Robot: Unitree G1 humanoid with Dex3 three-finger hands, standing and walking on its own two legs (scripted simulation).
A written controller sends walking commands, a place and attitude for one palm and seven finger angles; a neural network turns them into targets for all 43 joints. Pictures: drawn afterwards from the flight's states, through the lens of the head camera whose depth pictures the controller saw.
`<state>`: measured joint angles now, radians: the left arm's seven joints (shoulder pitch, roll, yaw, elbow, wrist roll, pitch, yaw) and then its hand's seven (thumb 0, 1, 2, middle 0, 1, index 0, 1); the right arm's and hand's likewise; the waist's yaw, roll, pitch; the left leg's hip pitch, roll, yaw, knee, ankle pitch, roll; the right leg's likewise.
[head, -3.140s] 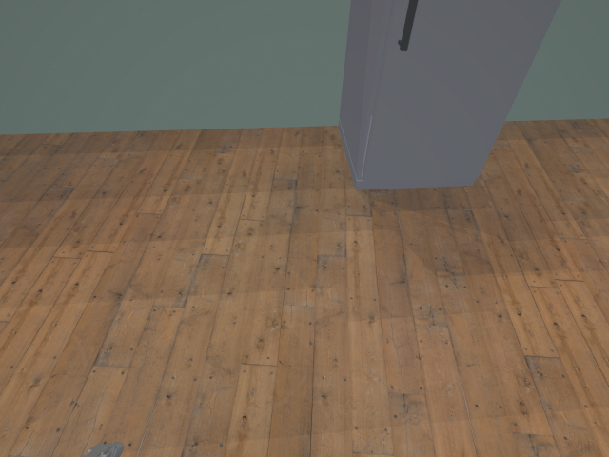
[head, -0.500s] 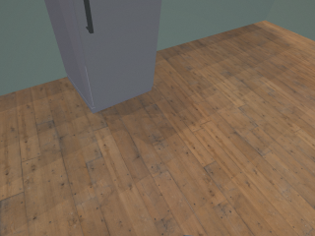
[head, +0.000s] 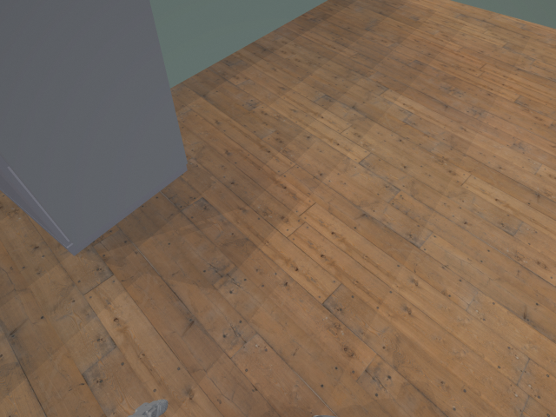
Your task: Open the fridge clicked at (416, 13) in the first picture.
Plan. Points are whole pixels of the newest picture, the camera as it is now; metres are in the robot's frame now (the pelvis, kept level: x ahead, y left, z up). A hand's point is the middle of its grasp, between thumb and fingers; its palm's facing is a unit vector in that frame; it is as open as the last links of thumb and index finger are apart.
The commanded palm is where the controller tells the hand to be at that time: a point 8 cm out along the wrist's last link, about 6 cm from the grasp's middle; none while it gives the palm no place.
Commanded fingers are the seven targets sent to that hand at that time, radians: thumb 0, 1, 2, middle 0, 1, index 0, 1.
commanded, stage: walk to a spot facing it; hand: left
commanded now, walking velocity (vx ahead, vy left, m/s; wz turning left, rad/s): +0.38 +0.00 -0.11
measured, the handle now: out of the picture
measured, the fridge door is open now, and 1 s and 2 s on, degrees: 0 0 0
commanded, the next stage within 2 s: turn to face it in 0.82 s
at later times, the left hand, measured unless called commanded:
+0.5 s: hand (135, 386) +0.20 +0.24 -0.17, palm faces -0.04 -0.99 -0.14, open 7.4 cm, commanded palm none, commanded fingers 0.00 0.90 0.90 -0.20 -0.30 -0.20 -0.30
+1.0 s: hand (237, 213) +0.55 +0.10 -0.15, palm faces -0.28 -0.93 -0.24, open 7.3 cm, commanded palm none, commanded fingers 0.00 0.90 0.90 -0.20 -0.30 -0.20 -0.30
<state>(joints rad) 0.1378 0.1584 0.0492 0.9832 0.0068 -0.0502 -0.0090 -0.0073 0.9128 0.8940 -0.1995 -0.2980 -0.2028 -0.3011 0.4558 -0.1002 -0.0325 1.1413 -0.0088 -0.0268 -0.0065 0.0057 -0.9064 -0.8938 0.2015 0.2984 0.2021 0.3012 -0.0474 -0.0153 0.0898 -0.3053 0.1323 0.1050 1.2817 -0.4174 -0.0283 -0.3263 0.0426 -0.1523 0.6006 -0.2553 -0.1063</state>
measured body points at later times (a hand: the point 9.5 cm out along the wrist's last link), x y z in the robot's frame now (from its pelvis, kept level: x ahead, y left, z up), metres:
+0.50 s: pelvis +0.21 +0.06 +0.01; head +0.22 +0.08 +0.46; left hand +0.20 +0.29 -0.15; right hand +0.26 -0.17 -0.12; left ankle +0.24 +0.16 -0.72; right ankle +0.14 -0.05 -0.63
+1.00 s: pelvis +0.41 -0.05 +0.01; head +0.44 -0.09 +0.45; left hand +0.57 +0.15 -0.13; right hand +0.31 -0.25 -0.16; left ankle +0.36 +0.12 -0.62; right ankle +0.44 -0.13 -0.72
